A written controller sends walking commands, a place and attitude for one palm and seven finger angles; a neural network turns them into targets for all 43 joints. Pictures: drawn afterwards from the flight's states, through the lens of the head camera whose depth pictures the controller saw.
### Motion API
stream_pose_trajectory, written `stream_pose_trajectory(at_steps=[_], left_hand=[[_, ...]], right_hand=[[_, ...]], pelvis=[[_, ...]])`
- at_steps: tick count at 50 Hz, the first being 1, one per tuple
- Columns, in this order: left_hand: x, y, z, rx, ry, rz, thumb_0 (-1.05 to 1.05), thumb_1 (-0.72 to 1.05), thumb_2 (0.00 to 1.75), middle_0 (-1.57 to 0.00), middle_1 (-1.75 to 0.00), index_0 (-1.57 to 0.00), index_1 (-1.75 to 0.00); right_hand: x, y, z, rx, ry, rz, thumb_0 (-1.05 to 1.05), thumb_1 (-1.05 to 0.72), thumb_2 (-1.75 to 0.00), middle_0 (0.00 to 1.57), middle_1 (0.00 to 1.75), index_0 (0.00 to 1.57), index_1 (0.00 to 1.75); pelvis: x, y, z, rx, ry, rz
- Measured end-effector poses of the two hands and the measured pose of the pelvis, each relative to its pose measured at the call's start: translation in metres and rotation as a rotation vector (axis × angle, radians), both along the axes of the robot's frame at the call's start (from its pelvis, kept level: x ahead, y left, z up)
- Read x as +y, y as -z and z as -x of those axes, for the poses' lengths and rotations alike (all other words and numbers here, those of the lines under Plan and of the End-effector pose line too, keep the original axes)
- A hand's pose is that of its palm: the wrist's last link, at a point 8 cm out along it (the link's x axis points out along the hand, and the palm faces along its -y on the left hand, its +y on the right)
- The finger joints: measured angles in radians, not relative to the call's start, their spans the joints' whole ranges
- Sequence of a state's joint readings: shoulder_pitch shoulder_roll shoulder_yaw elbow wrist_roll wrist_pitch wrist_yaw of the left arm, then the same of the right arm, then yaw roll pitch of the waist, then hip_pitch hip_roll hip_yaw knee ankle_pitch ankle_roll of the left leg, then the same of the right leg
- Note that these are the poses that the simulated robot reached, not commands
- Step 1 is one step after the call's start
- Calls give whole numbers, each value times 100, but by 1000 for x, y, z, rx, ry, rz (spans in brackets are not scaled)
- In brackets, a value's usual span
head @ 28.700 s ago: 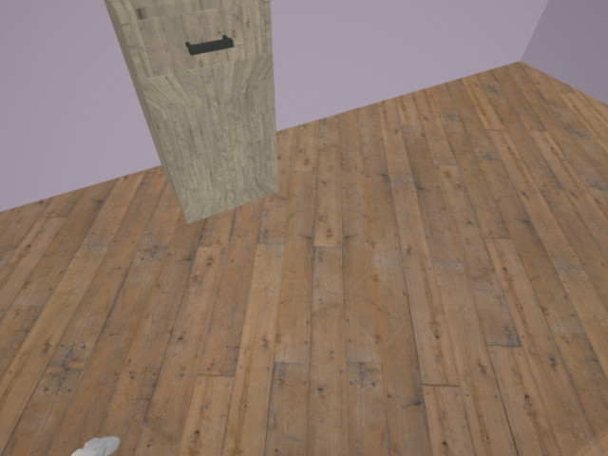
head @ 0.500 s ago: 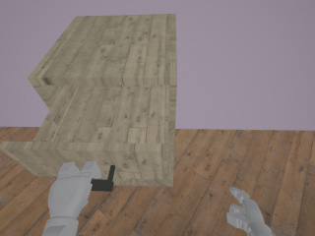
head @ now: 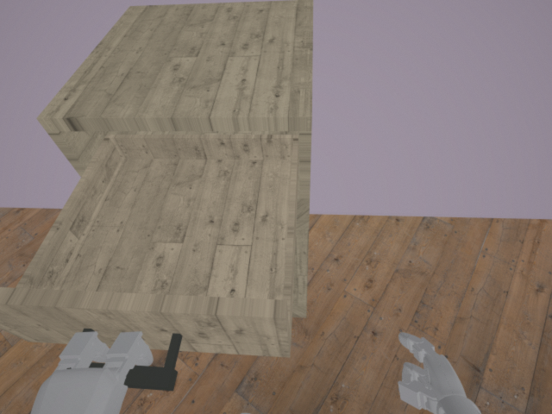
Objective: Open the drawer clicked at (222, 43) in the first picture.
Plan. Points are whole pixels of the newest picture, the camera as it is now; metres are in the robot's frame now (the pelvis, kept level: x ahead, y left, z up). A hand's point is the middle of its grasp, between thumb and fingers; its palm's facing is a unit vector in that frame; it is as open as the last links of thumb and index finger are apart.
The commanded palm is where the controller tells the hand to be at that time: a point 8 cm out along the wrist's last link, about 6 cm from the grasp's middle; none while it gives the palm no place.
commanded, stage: open the thumb to release the handle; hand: left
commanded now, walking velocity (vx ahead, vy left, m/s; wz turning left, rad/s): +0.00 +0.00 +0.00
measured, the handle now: (124, 357) +0.18 +0.21 +0.04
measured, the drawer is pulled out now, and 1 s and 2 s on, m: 0.30 0.29 0.29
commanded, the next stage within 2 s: lift the hand off the handle in 0.60 s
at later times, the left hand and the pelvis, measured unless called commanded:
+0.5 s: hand (112, 399) +0.14 +0.22 +0.02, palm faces +0.00 -0.06 -1.00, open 10.0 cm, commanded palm +0.12 +0.24 +0.07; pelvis -0.03 -0.02 +0.01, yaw +3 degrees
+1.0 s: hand (116, 393) +0.14 +0.22 +0.02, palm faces +0.04 -0.08 -1.00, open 13.5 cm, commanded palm +0.13 +0.23 +0.07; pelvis -0.04 -0.01 +0.01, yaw +3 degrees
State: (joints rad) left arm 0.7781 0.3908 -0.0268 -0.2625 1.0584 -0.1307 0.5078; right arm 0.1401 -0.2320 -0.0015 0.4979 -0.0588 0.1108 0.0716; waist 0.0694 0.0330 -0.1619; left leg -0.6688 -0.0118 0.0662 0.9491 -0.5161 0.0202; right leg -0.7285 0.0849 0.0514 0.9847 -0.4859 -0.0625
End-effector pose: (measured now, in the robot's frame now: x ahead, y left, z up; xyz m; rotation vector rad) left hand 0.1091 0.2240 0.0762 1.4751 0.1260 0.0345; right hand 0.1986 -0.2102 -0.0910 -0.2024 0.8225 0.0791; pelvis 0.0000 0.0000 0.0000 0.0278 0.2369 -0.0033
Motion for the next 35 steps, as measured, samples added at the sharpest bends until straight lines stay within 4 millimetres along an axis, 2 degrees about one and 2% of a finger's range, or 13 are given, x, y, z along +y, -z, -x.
stream_pose_trajectory(at_steps=[10, 14, 19, 30, 35], left_hand=[[2, 3, 0, -53, 35, -54, 0, 71, 78, -39, -135, -42, -135], [0, 3, -2, -95, -6, -44, 0, 64, 77, -44, -135, -41, -134], [-4, 3, -5, -103, -60, -39, 0, 42, 69, -46, -134, -39, -131], [-3, -2, -5, -34, -40, -26, 0, -22, 42, -43, -129, -34, -124], [-1, 0, -5, -47, -23, -24, 0, -39, 35, -43, -128, -34, -123]], right_hand=[[-17, 15, 20, 41, 40, 37, 1, -91, -90, 20, 30, 20, 30], [-20, 19, 26, 49, 56, 34, 1, -91, -90, 20, 30, 20, 30], [-19, 14, 30, 43, 68, 27, 1, -91, -90, 19, 30, 20, 30], [-21, -13, 26, -29, 63, 35, 1, -91, -90, 20, 30, 20, 30], [-25, -13, 23, -36, 60, 50, 1, -91, -90, 20, 30, 20, 30]], pelvis=[[-7, 6, 14, 1, -25, -5], [-10, 6, 22, -14, -38, -6], [-17, 0, 29, -46, -43, -9], [-26, -16, 38, -94, -45, -2], [-26, -16, 39, -86, -48, 2]])
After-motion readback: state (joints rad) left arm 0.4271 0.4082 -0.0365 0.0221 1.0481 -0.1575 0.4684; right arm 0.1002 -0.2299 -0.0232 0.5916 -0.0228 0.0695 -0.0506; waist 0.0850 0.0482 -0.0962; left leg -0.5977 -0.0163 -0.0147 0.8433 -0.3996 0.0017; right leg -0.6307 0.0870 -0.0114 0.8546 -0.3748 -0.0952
